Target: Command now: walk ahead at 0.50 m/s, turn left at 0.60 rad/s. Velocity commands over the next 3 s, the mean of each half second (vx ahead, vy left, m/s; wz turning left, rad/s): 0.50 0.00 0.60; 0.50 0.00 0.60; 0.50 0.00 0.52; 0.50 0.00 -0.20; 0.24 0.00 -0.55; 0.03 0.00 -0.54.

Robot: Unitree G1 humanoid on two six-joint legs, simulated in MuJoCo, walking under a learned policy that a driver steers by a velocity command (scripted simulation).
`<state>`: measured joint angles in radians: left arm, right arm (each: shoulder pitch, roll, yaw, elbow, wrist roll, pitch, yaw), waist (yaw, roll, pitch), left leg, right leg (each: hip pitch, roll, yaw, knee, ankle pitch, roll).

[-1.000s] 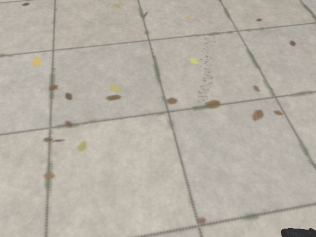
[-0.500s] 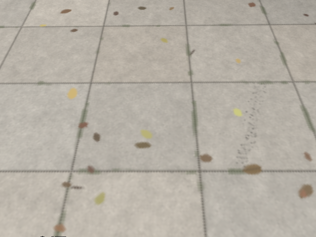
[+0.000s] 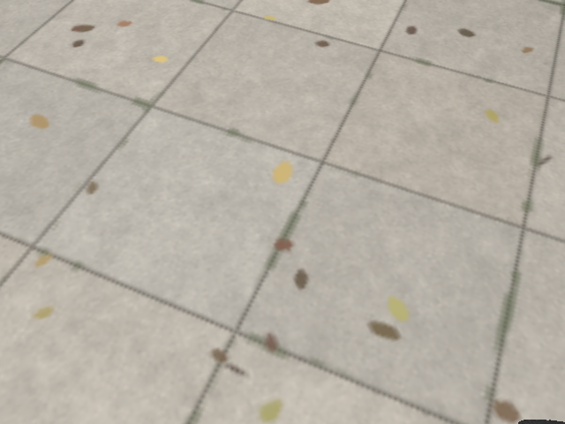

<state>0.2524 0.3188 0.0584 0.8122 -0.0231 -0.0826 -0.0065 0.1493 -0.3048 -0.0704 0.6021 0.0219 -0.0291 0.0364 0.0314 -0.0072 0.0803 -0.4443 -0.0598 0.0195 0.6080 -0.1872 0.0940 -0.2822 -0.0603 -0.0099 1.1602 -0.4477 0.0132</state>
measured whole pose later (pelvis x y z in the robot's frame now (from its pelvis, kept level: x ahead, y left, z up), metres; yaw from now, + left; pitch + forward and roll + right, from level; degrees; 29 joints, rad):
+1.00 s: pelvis +0.52 +0.12 +0.00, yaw +35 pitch +1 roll -1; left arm 0.26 0.32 0.06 0.81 -0.02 -0.08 0.00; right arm 0.14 -0.31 -0.07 0.61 0.02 -0.03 0.04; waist 0.03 -0.01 0.08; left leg -0.45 -0.06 0.01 0.61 -0.19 0.10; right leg -0.25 -0.05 -0.02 1.14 -0.48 0.02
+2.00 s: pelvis +0.92 +0.50 +0.02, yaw +40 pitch +1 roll +0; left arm 0.36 0.32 0.06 0.79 -0.03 -0.04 0.01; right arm 0.15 -0.25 -0.04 0.71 -0.01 -0.09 0.01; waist 0.03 -0.05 0.02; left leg -0.29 -0.01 0.03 0.45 -0.18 0.01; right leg -0.44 -0.03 0.05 1.12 -0.38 0.00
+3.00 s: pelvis +1.11 +0.65 +0.02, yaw +6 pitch +1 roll -1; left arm 0.21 0.35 0.10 0.63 -0.01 0.07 0.02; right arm 0.16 -0.26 -0.05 0.74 -0.01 0.01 -0.03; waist -0.02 -0.04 0.05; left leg -0.25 0.03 0.01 0.46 -0.22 0.01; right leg -0.48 0.05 0.10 1.02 -0.43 0.09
